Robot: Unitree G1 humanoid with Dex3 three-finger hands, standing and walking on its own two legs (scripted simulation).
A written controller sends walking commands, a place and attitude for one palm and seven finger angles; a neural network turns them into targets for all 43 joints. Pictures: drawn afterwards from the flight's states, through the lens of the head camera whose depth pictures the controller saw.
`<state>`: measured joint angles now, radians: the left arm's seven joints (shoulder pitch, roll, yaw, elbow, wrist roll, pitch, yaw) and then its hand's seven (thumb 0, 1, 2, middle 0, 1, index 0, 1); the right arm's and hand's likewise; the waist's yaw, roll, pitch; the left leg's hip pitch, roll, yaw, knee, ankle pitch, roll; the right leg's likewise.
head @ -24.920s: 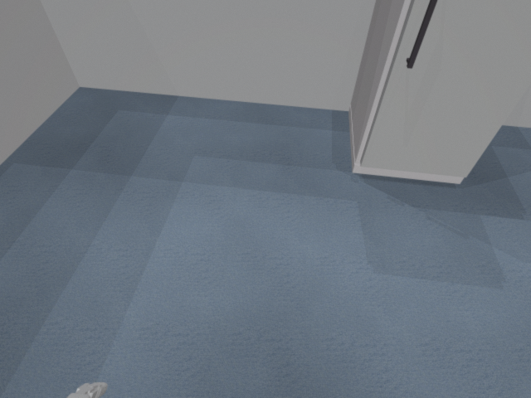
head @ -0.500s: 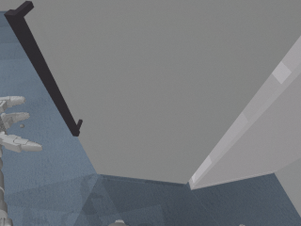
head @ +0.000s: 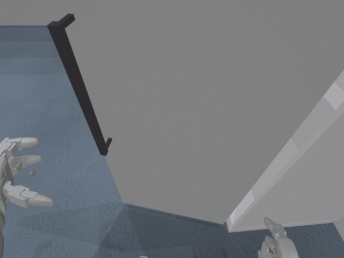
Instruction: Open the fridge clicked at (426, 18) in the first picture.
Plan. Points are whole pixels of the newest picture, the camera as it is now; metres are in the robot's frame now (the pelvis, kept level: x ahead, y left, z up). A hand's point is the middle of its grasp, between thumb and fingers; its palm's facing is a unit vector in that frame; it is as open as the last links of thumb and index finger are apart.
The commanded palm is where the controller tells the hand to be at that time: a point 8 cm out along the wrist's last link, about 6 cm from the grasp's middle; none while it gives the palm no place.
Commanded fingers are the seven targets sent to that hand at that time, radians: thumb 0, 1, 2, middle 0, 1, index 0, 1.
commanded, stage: draw the hand back to the body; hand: left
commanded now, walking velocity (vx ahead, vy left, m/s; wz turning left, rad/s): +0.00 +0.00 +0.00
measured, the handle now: (90, 102) +0.43 +0.25 +0.12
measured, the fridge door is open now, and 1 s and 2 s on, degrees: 73 73 73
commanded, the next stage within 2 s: step back with the hand held close in 1.66 s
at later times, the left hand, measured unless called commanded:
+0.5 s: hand (24, 176) +0.23 +0.30 +0.12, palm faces +0.08 -1.00 -0.05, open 14.7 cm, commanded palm +0.20 +0.34 +0.12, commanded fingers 0.00 -0.48 0.23 -0.25 -1.11 -0.25 -1.11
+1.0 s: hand (14, 168) +0.22 +0.30 +0.15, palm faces +0.51 -0.78 -0.38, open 11.6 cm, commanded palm +0.17 +0.32 +0.18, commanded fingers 0.00 0.43 0.67 -0.22 -0.58 -0.22 -0.58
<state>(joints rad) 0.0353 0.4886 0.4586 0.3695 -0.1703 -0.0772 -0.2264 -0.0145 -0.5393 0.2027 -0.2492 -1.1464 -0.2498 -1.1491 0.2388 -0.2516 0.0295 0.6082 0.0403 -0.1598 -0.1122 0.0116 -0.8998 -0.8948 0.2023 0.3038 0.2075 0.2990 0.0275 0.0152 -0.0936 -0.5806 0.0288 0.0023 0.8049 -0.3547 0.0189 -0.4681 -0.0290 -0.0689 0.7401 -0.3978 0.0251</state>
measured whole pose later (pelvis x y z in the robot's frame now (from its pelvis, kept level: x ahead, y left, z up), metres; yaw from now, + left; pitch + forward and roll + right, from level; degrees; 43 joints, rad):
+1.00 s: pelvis +0.02 +0.00 +0.03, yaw -1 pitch -1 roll +0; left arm 0.35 0.37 0.36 -0.21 -0.07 -0.05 0.14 -0.01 0.09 0.51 -0.23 -0.78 -0.23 -0.78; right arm 0.21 -0.22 0.04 0.66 0.01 -0.20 -0.09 0.01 -0.90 -0.89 0.20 0.30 0.21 0.30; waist 0.08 0.03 -0.01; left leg -0.25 0.00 0.04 0.55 -0.28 0.02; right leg -0.17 -0.05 -0.03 0.52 -0.33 0.03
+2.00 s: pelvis +0.01 +0.00 +0.03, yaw -2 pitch -1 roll -1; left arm 0.48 0.37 0.38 -0.44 -0.06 -0.14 0.12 0.01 0.89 0.90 -0.21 -0.30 -0.21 -0.30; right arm 0.17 -0.23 0.01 0.59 0.01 -0.05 -0.08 0.01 -0.90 -0.90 0.20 0.30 0.21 0.30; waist 0.03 0.02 0.04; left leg -0.27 0.02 0.05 0.53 -0.26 0.02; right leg -0.19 -0.03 -0.03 0.49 -0.29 0.03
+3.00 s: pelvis -0.09 +0.01 +0.02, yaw +1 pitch +2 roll -4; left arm 0.50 0.45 0.49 -0.51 -0.04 -0.28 0.12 0.01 0.89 0.90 -0.21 -0.30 -0.21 -0.30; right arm 0.20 -0.18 0.00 0.60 -0.01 -0.14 -0.08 0.01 -0.90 -0.90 0.20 0.30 0.21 0.30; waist 0.01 0.01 0.01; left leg -0.49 0.03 -0.03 0.56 -0.10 0.04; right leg -0.24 0.09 0.02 0.64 -0.35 0.01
